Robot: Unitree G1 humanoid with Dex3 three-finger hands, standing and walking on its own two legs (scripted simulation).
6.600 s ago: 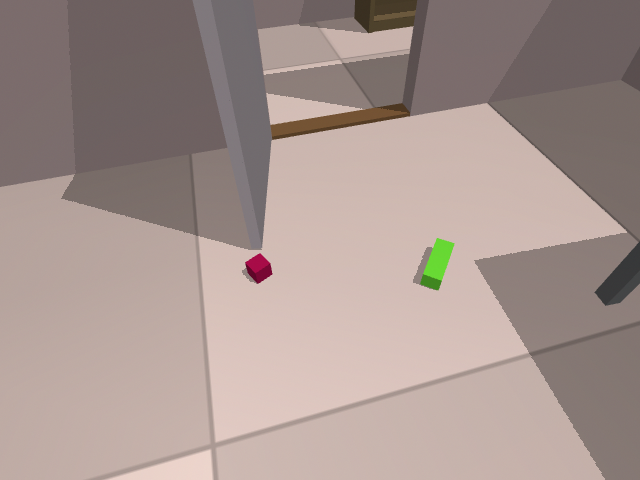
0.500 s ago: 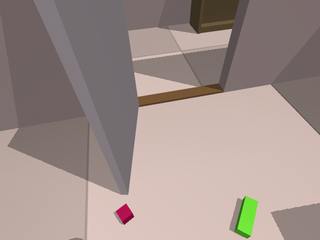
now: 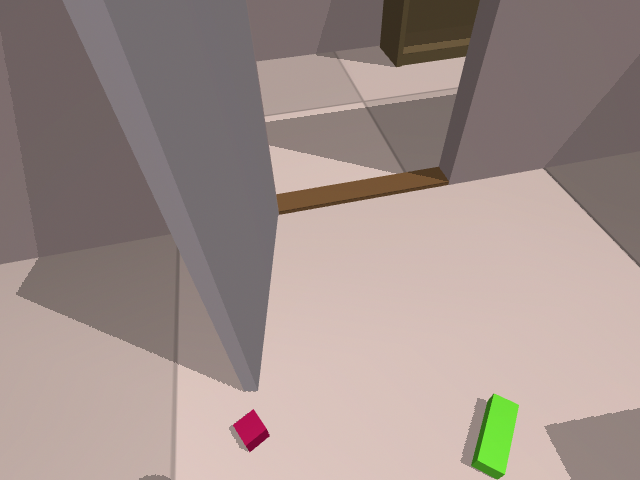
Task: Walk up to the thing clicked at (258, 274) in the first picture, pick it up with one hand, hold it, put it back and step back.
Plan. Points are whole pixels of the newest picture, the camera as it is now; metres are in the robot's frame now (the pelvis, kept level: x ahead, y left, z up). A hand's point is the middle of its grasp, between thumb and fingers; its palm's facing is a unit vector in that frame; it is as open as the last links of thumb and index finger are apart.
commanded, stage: stand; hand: left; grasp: from above
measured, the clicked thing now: (251, 430) +0.41 +0.24 -0.75
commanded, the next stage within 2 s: rise first in 0.94 s
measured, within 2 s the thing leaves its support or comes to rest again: neither
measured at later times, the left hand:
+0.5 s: hand out of the picture +0.07 +0.25 -0.15, palm faces -0.02 -0.94 -0.34, open 7.4 cm
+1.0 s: hand out of the picture +0.06 +0.26 -0.15, palm faces -0.02 -0.94 -0.35, open 7.4 cm
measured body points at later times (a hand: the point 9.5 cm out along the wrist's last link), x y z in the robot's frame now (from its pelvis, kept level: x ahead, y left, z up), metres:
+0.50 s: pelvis +0.00 +0.00 +0.00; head +0.01 +0.00 +0.45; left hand +0.07 +0.30 -0.13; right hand +0.07 -0.30 -0.14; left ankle -0.02 +0.14 -0.75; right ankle -0.02 -0.12 -0.75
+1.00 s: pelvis +0.00 +0.00 +0.00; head +0.01 +0.00 +0.45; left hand +0.06 +0.30 -0.13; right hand +0.06 -0.30 -0.14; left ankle -0.02 +0.14 -0.75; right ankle -0.02 -0.12 -0.75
